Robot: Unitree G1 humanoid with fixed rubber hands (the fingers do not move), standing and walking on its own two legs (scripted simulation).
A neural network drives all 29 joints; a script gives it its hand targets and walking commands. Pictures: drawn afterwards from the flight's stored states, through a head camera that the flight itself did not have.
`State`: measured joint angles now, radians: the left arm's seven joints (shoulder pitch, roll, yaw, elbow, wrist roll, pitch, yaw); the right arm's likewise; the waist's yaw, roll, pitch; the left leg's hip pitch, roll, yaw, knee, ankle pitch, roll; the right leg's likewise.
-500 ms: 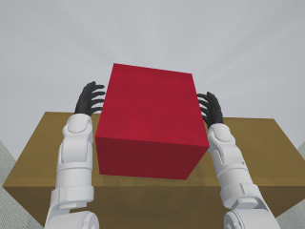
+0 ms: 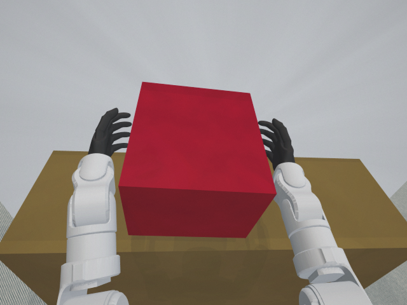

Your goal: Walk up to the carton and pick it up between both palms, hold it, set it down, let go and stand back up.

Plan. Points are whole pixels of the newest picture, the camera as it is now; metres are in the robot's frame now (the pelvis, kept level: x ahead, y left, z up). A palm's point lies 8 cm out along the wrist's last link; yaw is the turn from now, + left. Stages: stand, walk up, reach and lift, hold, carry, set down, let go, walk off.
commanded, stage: reach and lift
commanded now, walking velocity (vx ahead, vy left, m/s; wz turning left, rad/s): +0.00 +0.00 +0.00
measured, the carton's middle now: (193, 159) +0.40 +0.00 +0.10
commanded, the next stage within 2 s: hold in 0.50 s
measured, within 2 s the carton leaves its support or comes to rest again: neither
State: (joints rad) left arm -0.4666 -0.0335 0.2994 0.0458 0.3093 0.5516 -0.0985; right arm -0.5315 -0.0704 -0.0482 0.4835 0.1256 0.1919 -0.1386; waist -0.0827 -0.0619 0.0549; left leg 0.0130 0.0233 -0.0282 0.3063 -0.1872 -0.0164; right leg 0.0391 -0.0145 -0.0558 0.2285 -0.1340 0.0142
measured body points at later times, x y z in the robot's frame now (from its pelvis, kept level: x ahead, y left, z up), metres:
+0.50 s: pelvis -0.01 +0.00 +0.00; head -0.04 +0.02 +0.45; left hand +0.37 +0.16 +0.18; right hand +0.37 -0.18 +0.17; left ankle +0.00 +0.13 -0.75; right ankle +0.00 -0.13 -0.75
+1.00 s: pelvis -0.01 -0.01 +0.00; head -0.05 +0.02 +0.45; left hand +0.36 +0.17 +0.21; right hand +0.37 -0.17 +0.20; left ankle +0.00 +0.13 -0.75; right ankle +0.00 -0.13 -0.75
